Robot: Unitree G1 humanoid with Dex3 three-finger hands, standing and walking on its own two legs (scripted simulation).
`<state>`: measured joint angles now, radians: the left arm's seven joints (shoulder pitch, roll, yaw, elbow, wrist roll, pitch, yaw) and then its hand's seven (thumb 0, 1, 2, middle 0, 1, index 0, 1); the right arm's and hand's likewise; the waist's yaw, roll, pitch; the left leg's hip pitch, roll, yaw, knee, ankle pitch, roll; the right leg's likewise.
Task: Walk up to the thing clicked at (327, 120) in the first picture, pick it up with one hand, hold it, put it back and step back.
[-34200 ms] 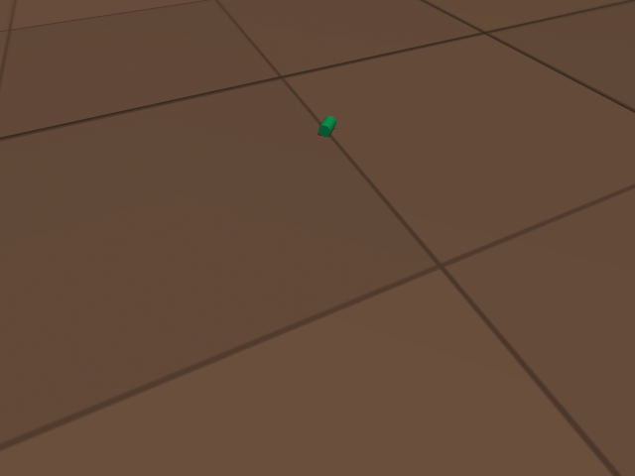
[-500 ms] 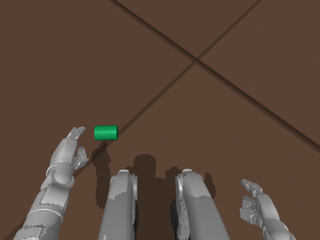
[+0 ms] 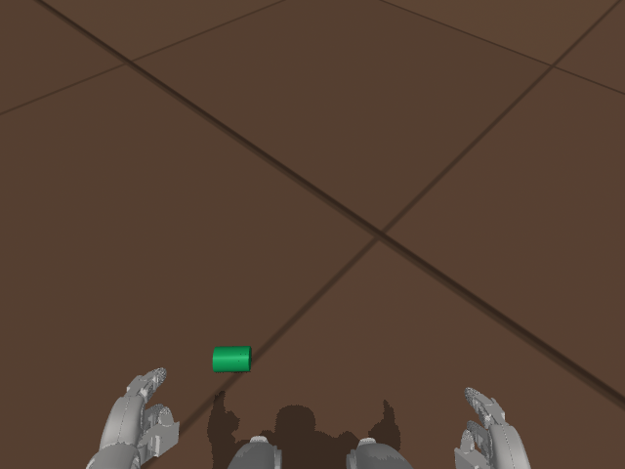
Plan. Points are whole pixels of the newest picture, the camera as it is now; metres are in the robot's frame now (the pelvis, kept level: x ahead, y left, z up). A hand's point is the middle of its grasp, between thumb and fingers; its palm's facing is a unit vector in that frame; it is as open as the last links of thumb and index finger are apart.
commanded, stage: home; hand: left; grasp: from above
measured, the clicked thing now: (232, 358) +0.49 +0.21 -0.65
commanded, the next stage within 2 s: none
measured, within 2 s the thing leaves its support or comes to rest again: neither
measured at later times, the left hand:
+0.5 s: hand (159, 452) +0.17 +0.18 -0.02, palm faces +0.06 -0.98 -0.20, open 7.4 cm
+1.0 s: hand (162, 447) +0.17 +0.18 -0.02, palm faces +0.05 -0.98 -0.20, open 7.4 cm
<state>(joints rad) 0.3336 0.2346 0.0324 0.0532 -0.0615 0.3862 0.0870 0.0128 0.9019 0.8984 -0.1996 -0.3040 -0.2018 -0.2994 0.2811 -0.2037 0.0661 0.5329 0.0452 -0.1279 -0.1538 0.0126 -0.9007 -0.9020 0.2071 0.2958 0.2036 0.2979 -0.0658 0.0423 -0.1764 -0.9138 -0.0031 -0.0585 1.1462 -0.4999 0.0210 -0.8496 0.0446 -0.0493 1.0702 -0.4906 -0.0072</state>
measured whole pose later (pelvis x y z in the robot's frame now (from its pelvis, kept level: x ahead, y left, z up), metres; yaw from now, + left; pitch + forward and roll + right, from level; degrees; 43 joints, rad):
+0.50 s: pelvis +0.02 +0.00 +0.03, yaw +1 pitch +9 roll -3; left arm 0.50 0.23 0.02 -0.10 -0.05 0.44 0.02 0.01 0.90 0.90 -0.20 -0.30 -0.20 -0.30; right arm 0.29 -0.22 0.05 0.51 0.02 -0.24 -0.18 0.01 -0.90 -0.90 0.21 0.30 0.20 0.30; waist -0.03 0.05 -0.16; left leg -0.69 -0.01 -0.06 0.99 -0.46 0.02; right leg -0.62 0.03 -0.04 0.92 -0.46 0.00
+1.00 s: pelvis +0.02 +0.00 +0.03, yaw +1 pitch +9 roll -3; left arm 0.50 0.23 0.02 -0.10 -0.05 0.43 0.02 0.01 0.90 0.90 -0.20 -0.30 -0.20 -0.30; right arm 0.31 -0.23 0.04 0.54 0.02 -0.24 -0.18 0.02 -0.90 -0.90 0.21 0.30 0.20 0.30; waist -0.04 0.05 -0.16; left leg -0.69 -0.01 -0.05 0.99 -0.47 0.02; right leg -0.63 0.04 -0.04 0.92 -0.46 -0.01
